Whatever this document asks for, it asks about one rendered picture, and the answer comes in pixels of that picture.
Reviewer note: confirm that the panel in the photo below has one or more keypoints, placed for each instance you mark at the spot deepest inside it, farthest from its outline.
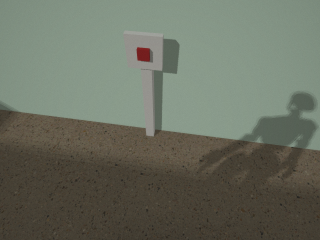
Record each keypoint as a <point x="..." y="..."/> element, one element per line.
<point x="155" y="43"/>

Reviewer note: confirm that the button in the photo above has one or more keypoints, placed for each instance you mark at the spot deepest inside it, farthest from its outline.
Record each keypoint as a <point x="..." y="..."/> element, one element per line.
<point x="143" y="54"/>

